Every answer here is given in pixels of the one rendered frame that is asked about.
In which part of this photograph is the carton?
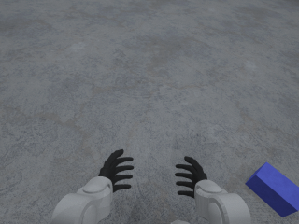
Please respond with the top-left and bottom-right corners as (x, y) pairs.
(245, 162), (299, 217)

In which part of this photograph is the right robot hand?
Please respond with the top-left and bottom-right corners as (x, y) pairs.
(175, 156), (207, 199)

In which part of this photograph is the left robot hand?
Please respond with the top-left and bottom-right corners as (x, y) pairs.
(99, 149), (135, 193)

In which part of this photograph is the left robot forearm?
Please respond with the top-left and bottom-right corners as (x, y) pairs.
(50, 176), (113, 224)

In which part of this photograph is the right robot forearm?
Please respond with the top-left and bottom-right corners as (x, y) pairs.
(194, 179), (251, 224)

